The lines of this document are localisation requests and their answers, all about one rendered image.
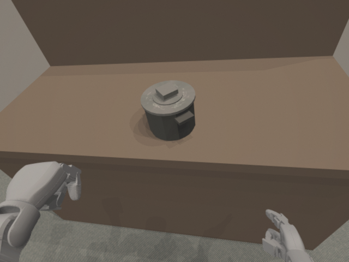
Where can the right robot hand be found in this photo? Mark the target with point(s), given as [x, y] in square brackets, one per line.
[278, 244]

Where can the lid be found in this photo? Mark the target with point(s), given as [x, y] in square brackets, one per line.
[155, 105]

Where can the pot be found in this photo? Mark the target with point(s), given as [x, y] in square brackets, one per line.
[174, 127]

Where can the left robot hand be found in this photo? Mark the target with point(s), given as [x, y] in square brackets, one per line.
[38, 183]

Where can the knob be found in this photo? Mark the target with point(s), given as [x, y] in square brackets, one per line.
[167, 90]

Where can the robot right forearm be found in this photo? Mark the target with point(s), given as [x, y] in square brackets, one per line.
[296, 255]

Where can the robot left forearm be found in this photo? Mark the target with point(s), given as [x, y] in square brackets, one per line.
[17, 220]

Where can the table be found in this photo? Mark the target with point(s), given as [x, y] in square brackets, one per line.
[271, 114]

